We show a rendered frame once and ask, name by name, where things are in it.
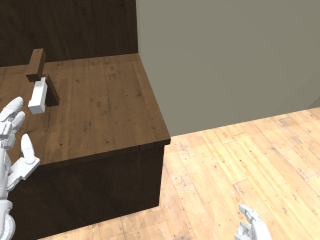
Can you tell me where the left robot hand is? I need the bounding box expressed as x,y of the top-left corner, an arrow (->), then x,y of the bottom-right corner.
0,96 -> 40,200

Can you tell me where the robot left forearm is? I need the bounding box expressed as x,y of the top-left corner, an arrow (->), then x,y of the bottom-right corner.
0,199 -> 16,240

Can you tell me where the right robot hand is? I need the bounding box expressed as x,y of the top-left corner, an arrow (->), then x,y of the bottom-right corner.
234,203 -> 273,240

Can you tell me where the counter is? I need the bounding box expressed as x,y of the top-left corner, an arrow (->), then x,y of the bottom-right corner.
0,0 -> 171,240

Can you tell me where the tap lever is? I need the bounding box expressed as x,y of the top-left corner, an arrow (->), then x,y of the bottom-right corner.
28,77 -> 48,114

